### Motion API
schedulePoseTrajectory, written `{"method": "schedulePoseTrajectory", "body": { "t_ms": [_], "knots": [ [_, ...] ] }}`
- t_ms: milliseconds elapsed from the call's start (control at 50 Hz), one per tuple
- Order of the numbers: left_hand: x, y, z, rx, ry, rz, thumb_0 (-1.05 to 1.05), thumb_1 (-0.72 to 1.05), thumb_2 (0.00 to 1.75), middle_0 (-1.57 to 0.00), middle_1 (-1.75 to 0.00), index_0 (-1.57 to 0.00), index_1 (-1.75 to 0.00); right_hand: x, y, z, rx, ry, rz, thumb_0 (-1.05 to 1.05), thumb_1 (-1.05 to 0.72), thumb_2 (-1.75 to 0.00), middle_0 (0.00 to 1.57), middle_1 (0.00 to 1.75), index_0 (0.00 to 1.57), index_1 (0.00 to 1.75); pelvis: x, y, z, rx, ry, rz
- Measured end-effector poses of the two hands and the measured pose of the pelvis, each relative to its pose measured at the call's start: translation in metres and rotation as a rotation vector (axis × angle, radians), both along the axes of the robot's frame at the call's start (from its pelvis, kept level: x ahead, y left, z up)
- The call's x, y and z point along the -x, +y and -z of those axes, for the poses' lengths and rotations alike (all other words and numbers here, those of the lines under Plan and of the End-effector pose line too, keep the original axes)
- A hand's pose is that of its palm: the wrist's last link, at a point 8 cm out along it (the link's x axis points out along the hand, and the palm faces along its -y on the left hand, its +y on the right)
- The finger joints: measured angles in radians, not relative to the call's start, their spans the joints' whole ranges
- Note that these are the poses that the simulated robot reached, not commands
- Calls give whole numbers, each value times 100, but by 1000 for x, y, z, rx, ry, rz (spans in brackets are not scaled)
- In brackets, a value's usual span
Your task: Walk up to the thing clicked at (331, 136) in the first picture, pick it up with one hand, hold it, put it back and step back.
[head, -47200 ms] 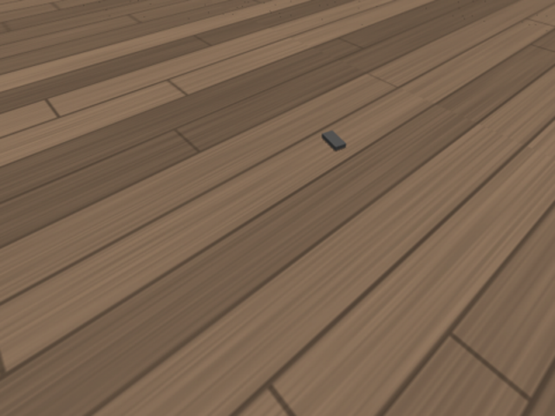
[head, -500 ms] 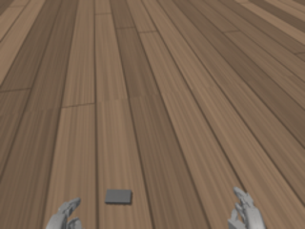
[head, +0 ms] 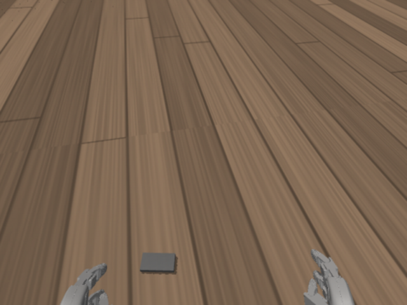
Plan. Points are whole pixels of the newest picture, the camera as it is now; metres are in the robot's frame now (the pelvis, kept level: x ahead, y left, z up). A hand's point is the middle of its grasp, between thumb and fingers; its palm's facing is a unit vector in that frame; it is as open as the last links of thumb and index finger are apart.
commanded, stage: home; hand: left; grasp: from above
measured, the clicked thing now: (158, 262) +0.46 +0.19 -0.70
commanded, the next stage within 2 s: stand in 0.08 s
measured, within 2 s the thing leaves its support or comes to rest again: neither
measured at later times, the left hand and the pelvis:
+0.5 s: hand out of the picture +0.10 +0.24 -0.10, palm faces +0.04 -0.94 -0.33, open 7.4 cm; pelvis -0.01 +0.01 +0.04, yaw +0 degrees
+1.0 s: hand out of the picture +0.02 +0.25 -0.10, palm faces +0.05 -0.95 -0.32, open 7.4 cm; pelvis -0.02 +0.01 +0.07, yaw +1 degrees
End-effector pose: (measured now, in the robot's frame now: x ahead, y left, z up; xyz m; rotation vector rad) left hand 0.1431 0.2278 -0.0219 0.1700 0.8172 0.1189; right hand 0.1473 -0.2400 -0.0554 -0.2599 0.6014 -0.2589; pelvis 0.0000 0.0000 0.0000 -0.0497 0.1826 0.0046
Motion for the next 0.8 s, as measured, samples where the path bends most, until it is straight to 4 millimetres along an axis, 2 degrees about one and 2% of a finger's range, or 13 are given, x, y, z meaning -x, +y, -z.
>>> {"method": "schedulePoseTrajectory", "body": {
  "t_ms": [180, 280, 360, 500, 660, 800],
  "knots": [
    [-1, 0, 0, -1, 2, -2, 2, 91, 90, -20, -30, -20, -30, 0, 0, 1, -4, 5, 0, 1, -90, -90, 20, 30, 20, 30, 0, 0, 0, 0, 4, 0],
    [-3, 16, 24, -100, 4, 32, 1, 90, 90, -21, -30, -21, -30, 8, -7, 19, 38, 264, -141, 1, -90, -90, 20, 30, 20, 30, 7, -1, -13, -32, -93, 4],
    [14, 33, 35, -120, 87, -3, 1, 90, 90, -21, -30, -21, -30, 22, -19, 18, 8, 366, -110, 1, -90, -90, 20, 30, 21, 30, 8, 0, -24, -47, -135, 5],
    [56, 53, 47, -124, 244, -65, 1, 90, 90, -21, -30, -21, -30, 51, -29, 10, 1, 471, -33, 1, -90, -90, 20, 30, 20, 30, 5, 5, -40, -45, -182, 3],
    [98, 57, 49, -95, 385, -112, 1, 91, 90, -21, -30, -20, -30, 78, -21, 8, -26, 567, 7, 1, -90, -90, 20, 30, 20, 30, 5, 11, -56, -46, -225, 1],
    [120, 58, 46, -92, 438, -127, 1, 90, 90, -21, -30, -21, -30, 92, -16, 8, -51, 599, 23, 1, -90, -90, 20, 30, 20, 30, 12, 13, -62, -50, -254, -2]
  ]
}}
